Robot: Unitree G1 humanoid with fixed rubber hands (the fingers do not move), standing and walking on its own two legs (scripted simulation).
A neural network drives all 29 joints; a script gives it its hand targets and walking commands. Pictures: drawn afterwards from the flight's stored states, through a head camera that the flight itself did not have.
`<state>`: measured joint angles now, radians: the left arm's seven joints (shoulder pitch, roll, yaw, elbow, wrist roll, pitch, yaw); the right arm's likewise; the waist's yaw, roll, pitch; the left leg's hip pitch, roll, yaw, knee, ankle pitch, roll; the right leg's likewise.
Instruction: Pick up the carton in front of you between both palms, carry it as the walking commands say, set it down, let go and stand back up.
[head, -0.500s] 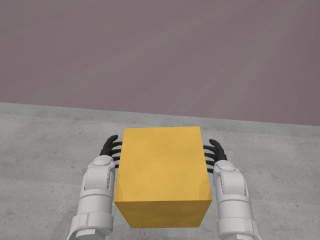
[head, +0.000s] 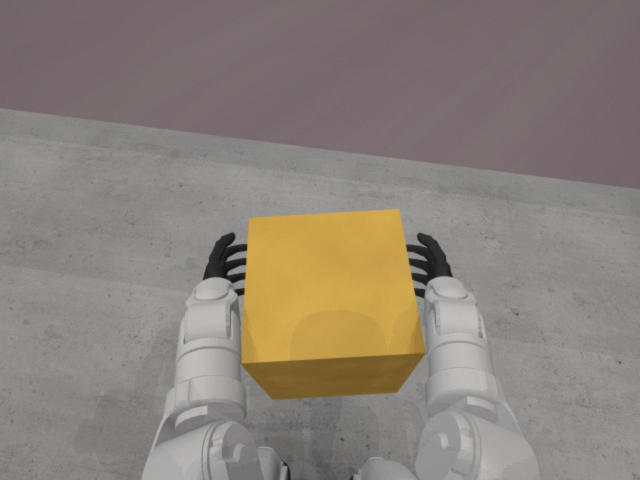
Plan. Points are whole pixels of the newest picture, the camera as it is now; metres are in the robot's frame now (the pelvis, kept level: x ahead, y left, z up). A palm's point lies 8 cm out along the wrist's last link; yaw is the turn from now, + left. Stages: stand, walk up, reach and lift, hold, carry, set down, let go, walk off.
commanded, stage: set down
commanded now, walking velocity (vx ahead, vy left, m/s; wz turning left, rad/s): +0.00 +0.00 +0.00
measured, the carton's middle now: (329, 313) +0.35 +0.01 -0.09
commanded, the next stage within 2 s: none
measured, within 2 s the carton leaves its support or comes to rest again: neither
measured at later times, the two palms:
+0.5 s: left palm (238, 325) +0.35 +0.17 -0.19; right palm (400, 311) +0.41 -0.12 -0.19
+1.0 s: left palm (247, 346) +0.37 +0.18 -0.35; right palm (379, 325) +0.45 -0.11 -0.36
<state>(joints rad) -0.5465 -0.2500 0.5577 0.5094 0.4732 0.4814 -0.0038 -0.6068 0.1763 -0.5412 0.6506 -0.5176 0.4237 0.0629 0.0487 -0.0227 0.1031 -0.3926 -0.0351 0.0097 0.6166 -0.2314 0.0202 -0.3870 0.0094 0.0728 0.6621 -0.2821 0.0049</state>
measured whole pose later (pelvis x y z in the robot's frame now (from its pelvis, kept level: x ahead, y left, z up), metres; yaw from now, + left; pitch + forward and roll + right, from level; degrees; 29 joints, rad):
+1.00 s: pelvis -0.05 -0.02 -0.26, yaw +2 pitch +45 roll +2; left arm -0.86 -0.13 0.56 0.54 0.18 0.25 0.11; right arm -1.05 -0.08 -0.27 0.85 -0.19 0.23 -0.06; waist 0.09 -0.04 -0.14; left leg -2.02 -0.02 -0.01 1.70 -0.47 -0.04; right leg -2.02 0.06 0.03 1.76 -0.53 -0.01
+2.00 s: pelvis -0.06 -0.04 -0.38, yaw +4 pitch +42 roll +5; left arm -1.22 0.04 0.58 0.88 0.04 0.17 0.09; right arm -1.44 -0.30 0.01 1.21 -0.04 0.18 -0.08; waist 0.16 0.03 0.14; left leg -2.34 -0.06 -0.02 2.09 -0.50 -0.09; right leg -2.35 0.06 0.01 2.18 -0.57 -0.04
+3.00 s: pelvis -0.07 -0.02 -0.38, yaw +4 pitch +37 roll +4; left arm -1.16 0.17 0.28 0.96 -0.24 -0.01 0.16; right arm -1.45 -0.50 0.16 1.14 0.19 0.07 -0.02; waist 0.13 0.04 0.29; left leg -2.27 -0.06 0.02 2.12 -0.50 -0.06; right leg -2.27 0.06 0.04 2.21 -0.59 -0.01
